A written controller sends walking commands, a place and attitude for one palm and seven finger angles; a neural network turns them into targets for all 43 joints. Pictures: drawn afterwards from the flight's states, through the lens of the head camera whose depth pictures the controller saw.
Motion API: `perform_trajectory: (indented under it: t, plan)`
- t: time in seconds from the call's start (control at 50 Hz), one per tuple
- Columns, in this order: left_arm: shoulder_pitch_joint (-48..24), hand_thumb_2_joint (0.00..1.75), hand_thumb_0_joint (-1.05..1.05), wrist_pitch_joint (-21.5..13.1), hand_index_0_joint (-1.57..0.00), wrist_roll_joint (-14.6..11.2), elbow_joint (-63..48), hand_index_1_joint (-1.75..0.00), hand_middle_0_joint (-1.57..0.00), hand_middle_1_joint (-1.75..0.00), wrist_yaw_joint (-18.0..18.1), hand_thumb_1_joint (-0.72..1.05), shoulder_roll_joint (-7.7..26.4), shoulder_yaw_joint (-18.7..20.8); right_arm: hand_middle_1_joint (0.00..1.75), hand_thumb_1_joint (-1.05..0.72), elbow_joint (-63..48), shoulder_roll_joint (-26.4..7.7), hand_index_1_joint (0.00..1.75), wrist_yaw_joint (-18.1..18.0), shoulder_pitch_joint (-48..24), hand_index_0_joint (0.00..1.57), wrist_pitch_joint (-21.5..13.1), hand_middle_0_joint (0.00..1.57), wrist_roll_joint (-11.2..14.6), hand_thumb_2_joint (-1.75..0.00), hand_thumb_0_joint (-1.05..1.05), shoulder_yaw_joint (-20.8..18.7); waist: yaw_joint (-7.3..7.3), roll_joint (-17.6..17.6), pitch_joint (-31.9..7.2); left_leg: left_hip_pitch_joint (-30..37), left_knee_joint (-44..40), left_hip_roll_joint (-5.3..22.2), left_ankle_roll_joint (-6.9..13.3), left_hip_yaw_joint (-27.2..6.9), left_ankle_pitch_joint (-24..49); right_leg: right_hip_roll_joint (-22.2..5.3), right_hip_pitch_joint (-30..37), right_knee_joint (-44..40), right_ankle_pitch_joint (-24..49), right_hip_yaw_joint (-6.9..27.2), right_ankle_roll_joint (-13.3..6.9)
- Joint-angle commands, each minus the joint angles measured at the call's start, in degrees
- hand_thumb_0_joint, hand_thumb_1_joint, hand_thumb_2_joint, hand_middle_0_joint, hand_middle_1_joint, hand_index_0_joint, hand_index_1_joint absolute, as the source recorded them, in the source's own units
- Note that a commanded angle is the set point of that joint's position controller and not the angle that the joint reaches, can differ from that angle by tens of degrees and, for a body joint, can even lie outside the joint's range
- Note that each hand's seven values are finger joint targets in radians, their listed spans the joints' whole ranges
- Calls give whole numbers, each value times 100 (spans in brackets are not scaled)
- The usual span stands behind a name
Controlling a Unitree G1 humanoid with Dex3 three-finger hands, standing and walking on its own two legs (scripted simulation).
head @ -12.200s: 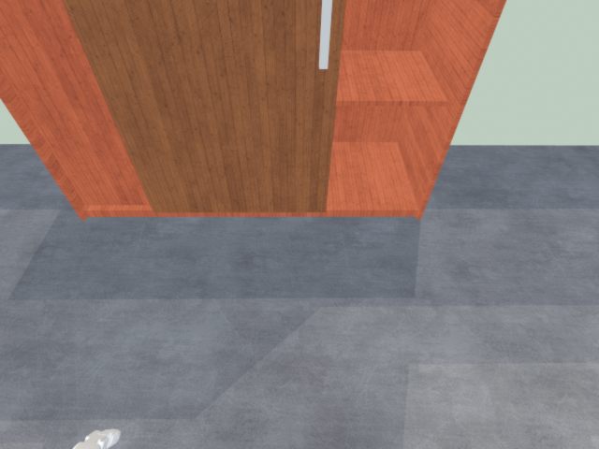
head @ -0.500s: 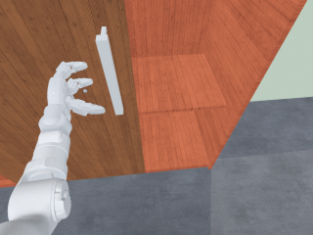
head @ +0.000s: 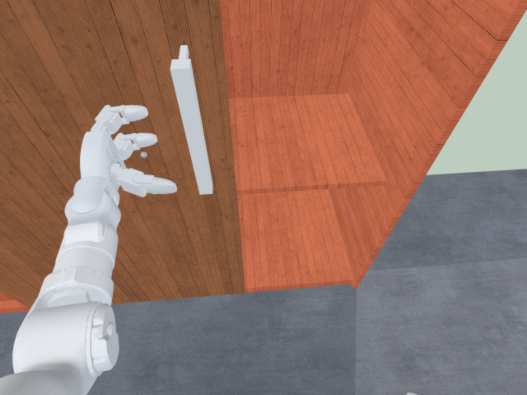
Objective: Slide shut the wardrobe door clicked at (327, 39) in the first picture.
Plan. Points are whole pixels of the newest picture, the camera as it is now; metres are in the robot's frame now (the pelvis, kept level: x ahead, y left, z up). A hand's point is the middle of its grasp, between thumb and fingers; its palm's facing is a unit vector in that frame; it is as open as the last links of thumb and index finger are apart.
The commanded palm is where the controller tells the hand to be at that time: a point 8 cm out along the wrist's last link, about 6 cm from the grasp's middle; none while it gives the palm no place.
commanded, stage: move the hooked fingers beside the handle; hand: left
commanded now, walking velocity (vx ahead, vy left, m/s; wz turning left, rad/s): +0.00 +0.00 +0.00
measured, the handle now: (196, 129) +0.51 +0.11 +0.12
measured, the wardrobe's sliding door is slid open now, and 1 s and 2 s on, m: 0.43 0.43 0.43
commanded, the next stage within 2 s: feel for the door with the fingertips in 0.14 s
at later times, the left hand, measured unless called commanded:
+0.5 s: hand (160, 156) +0.44 +0.16 +0.13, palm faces +0.06 -1.00 +0.01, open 14.0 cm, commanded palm +0.41 +0.20 +0.12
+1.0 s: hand (171, 146) +0.46 +0.14 +0.13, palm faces +0.09 -1.00 +0.00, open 14.0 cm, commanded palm +0.44 +0.19 +0.12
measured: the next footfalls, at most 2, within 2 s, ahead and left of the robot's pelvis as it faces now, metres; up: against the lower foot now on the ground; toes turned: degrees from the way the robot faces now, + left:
none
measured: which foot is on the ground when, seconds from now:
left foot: down 0.00-1.00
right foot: down 0.00-1.00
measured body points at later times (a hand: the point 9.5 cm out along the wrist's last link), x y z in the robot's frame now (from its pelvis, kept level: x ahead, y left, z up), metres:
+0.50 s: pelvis +0.00 +0.00 +0.00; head +0.03 +0.00 +0.45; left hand +0.43 +0.21 +0.13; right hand +0.07 -0.25 -0.12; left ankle +0.00 +0.11 -0.72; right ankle -0.02 -0.11 -0.72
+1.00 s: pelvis +0.00 -0.01 +0.00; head +0.04 -0.01 +0.45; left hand +0.45 +0.19 +0.13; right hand +0.04 -0.27 -0.13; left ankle +0.00 +0.11 -0.72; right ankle -0.02 -0.11 -0.72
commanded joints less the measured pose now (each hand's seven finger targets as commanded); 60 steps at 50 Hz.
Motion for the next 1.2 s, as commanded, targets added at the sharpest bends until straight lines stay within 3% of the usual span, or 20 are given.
perform_trajectory:
  t: [0.0,0.06,0.08,0.12,0.16,0.2,0.26,0.38,0.44,0.48,0.56,0.58,0.64,0.72,0.84,0.92,0.94,1.0,1.06,1.18]
  plan:
    - [-2294,30,0,-259,-30,-82,-1458,-120,-30,-120,-40,-50,1463,304,30,-90,-604,-814,30,-66,187,20,-114,20,20,-90,0,-309,69,27,-1824,1153,-245,-133,148,-218,1753,52,652,-347,2287,70,28]
    - [-2346,30,0,-309,-30,-120,-1996,-120,-30,-120,-45,-50,1087,-6,30,-90,-620,-756,30,-62,135,20,-155,20,34,-90,0,-338,25,254,-2072,1608,-216,-90,119,-281,2051,76,514,-336,2299,26,13]
    - [-2412,30,0,-290,-30,-125,-2030,-120,-30,-120,-48,-50,917,-190,30,-90,-595,-751,30,-62,113,20,-158,20,36,-90,0,-323,-46,340,-1922,1641,-198,-81,119,-293,2055,81,401,-356,2249,14,8]
    - [-2401,30,0,-235,-30,-157,-1842,-120,-30,-120,4,-50,1078,-21,30,-90,-498,-789,30,-76,133,20,-165,20,35,-90,0,-333,-50,43,-1781,1513,-252,-71,113,-336,1808,91,366,-401,2057,-10,22]
    - [-2473,30,0,-167,-30,-154,-1737,-120,-30,-120,20,-50,879,-175,30,-90,-486,-770,30,-86,87,20,-187,20,44,-90,0,-315,-85,156,-1645,1452,-298,-86,106,-320,1585,74,265,-445,1865,-9,26]
    - [-2618,30,0,-135,-30,-88,-1480,-120,-30,-120,79,-50,1188,34,30,-90,-445,-808,30,-113,125,20,-181,20,29,-90,0,-298,-84,-86,-1517,1251,-330,-103,130,-339,1346,60,299,-474,1694,6,30]
    - [-2911,30,0,-221,-30,-51,-1513,-120,-30,-120,98,-50,833,-262,30,-90,-438,-747,30,-101,103,20,-229,20,18,-90,0,-277,-137,173,-1663,1421,-300,-106,108,-361,1394,53,186,-432,1658,-3,13]
    - [-2574,30,0,-297,-30,-66,-1276,-120,-30,-120,201,-50,768,-160,30,-90,-423,-767,30,-25,194,20,-269,20,-25,-90,0,-311,-3,-95,-1891,1399,-212,-113,89,-369,1708,88,324,-315,1932,-23,6]
    - [-2704,30,0,-262,-30,21,-1400,-120,-30,-120,301,-50,512,-383,30,-90,-474,-707,30,22,139,20,-254,20,-12,-90,0,-306,-25,180,-1769,1404,-237,-113,72,-351,1618,77,171,-324,1810,-35,3]
    - [-2506,30,0,-252,-30,12,-1406,-120,-30,-120,429,-50,701,-150,30,-90,-496,-740,30,22,160,20,-242,20,-33,-90,0,-328,54,-147,-1837,1305,-220,-120,99,-336,1649,92,350,-329,1895,-18,7]
    - [-2675,30,0,-314,-30,55,-1786,-120,-30,-120,583,-50,398,-385,30,-90,-510,-661,30,51,125,20,-257,20,-41,-90,0,-329,-3,-17,-1958,1432,-225,-108,87,-305,1723,96,352,-319,1973,-9,24]
    - [-2648,30,0,-300,-30,83,-1662,-120,-30,-120,629,-50,512,-297,30,-90,-473,-689,30,41,149,20,-243,20,-50,-90,0,-336,-8,-218,-1838,1335,-216,-102,102,-309,1665,103,371,-329,1961,-10,25]
    - [-2928,30,0,-318,-30,179,-1499,-120,-30,-120,712,-50,722,-192,30,-90,-421,-681,30,8,153,20,-221,20,-49,-90,0,-312,-48,-156,-1674,1140,-278,-130,112,-270,1360,75,369,-379,1786,35,44]
    - [-3254,30,0,-395,-30,236,-1229,-120,-30,-120,727,-50,876,-105,30,-90,-340,-688,30,-27,228,20,-218,20,-69,-90,0,-305,-98,-91,-1820,1156,-239,-146,122,-262,1284,64,387,-381,1755,87,45]
    - [-3203,30,0,-477,-30,193,-775,-120,-30,-120,567,-50,706,-185,30,-90,-305,-696,30,7,352,20,-227,20,-75,-90,0,-314,-121,-34,-1941,1169,-165,-159,115,-237,1466,72,375,-333,1998,80,39]
    - [-3254,30,0,-443,-30,141,-562,-120,-30,-120,499,-50,934,-14,30,-90,-313,-757,30,12,436,20,-172,20,-72,-90,0,-316,-160,-328,-1815,891,-176,-178,153,-188,1333,60,467,-382,2046,120,82]
    - [-3212,30,0,-472,-30,155,-624,-120,-30,-120,488,-50,1081,99,30,-90,-334,-761,30,7,444,20,-159,20,-75,-90,0,-333,-92,-334,-1920,847,-174,-187,156,-175,1359,53,589,-361,2115,145,81]
    - [-3451,30,0,-564,-30,215,-847,-120,-30,-120,486,-50,1011,-33,30,-90,-339,-738,30,20,456,20,-129,20,-78,-90,0,-339,-155,96,-2017,1039,-123,-187,153,-183,1512,54,463,-316,2185,138,60]
    - [-3367,30,0,-602,-30,178,-800,-120,-30,-120,485,-50,893,-73,30,-90,-319,-735,30,32,489,20,-121,20,-82,-90,0,-358,-161,-41,-2069,1129,-112,-170,141,-204,1581,81,432,-318,2185,113,62]
    - [-3497,30,0,-584,-30,242,-644,-120,-30,-120,518,-50,1074,23,30,-90,-271,-771,30,18,539,20,-73,20,-97,-90,0,-356,-190,-51,-1972,1078,-104,-167,160,-220,1550,83,376,-316,2156,107,56]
